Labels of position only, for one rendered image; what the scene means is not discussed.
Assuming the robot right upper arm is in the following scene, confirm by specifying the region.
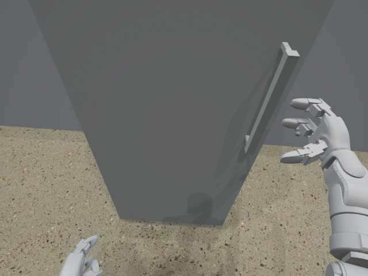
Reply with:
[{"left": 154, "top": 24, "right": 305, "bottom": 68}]
[{"left": 325, "top": 261, "right": 368, "bottom": 276}]

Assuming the right robot hand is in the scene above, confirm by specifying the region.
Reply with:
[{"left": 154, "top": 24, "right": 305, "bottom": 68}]
[{"left": 280, "top": 98, "right": 351, "bottom": 166}]

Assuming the right robot forearm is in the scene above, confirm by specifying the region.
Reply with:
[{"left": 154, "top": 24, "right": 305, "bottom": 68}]
[{"left": 321, "top": 149, "right": 368, "bottom": 269}]

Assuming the left robot hand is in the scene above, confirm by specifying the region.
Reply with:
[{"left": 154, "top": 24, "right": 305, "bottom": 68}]
[{"left": 59, "top": 235, "right": 102, "bottom": 276}]

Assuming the handle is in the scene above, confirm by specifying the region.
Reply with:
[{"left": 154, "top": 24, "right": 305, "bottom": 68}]
[{"left": 245, "top": 42, "right": 300, "bottom": 155}]

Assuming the fridge door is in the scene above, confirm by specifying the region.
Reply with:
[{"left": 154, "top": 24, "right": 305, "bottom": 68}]
[{"left": 28, "top": 0, "right": 335, "bottom": 226}]

